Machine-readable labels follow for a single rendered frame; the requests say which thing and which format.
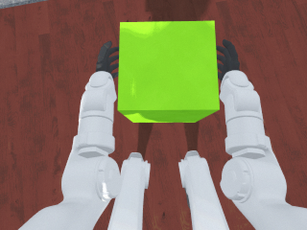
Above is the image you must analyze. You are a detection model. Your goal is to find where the right robot forearm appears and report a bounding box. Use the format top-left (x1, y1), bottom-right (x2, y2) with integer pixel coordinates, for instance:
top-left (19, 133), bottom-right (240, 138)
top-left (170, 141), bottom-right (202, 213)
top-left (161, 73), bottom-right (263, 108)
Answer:
top-left (219, 70), bottom-right (287, 188)

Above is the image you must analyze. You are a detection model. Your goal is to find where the robot left thigh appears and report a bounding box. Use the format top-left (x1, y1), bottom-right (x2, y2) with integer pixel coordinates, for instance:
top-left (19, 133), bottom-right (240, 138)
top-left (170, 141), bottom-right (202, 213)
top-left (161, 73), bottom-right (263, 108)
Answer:
top-left (107, 157), bottom-right (151, 230)

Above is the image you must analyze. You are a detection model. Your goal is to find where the robot left upper arm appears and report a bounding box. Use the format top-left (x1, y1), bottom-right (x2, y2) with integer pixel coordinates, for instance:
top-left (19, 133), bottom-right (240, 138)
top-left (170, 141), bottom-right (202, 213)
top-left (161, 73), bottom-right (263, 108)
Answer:
top-left (18, 155), bottom-right (122, 230)

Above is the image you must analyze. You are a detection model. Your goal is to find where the robot left hand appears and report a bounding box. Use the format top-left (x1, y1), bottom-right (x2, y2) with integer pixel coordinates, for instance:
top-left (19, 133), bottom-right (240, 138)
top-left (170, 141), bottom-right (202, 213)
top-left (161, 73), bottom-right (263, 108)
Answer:
top-left (96, 41), bottom-right (120, 79)

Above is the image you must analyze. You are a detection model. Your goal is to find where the right robot shin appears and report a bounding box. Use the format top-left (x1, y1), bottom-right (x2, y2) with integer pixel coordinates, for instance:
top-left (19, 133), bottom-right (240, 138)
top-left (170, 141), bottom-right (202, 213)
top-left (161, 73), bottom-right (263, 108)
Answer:
top-left (183, 150), bottom-right (209, 194)

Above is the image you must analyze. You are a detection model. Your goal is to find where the robot right hand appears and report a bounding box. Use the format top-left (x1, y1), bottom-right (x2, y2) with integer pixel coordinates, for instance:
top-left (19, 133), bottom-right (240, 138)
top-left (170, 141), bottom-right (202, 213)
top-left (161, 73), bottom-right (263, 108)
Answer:
top-left (216, 39), bottom-right (240, 82)

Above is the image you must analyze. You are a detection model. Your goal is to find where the left robot forearm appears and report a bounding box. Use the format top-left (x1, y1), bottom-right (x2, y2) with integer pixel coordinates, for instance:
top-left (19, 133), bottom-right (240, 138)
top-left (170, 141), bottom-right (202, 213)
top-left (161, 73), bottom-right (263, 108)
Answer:
top-left (61, 71), bottom-right (117, 188)

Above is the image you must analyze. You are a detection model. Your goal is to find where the robot right upper arm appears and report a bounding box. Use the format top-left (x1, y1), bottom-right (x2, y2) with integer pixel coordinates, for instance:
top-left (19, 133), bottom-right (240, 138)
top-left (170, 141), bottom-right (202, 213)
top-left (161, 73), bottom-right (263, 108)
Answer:
top-left (220, 156), bottom-right (307, 230)

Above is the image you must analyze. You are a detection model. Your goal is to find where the carton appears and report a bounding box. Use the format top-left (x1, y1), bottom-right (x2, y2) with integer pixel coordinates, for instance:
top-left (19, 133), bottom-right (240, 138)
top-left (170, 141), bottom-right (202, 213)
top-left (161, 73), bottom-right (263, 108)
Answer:
top-left (117, 20), bottom-right (220, 123)

